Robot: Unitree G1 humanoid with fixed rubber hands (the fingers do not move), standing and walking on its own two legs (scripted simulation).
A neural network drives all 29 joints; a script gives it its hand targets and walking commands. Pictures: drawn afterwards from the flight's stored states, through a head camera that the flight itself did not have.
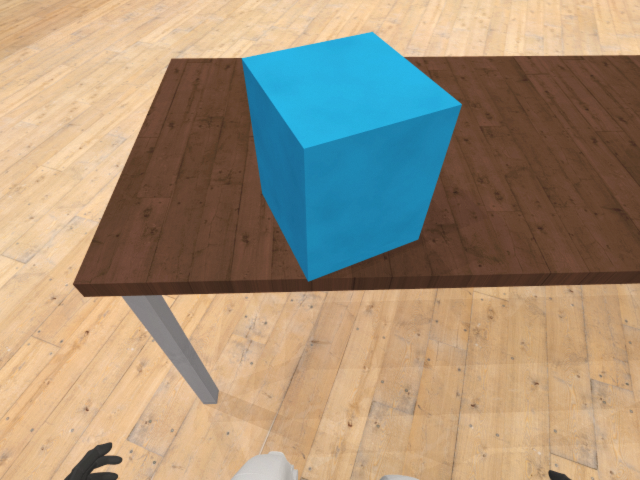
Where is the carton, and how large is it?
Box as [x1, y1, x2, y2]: [242, 32, 461, 281]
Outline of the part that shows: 372,32 242,58 262,193 308,281 418,238 461,105 458,101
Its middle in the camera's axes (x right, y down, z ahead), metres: +0.03 -0.12 +0.58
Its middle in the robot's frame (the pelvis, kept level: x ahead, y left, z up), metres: +0.52 -0.01 +0.10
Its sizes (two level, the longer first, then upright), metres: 0.210 0.200 0.250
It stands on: a table, 0.71 m high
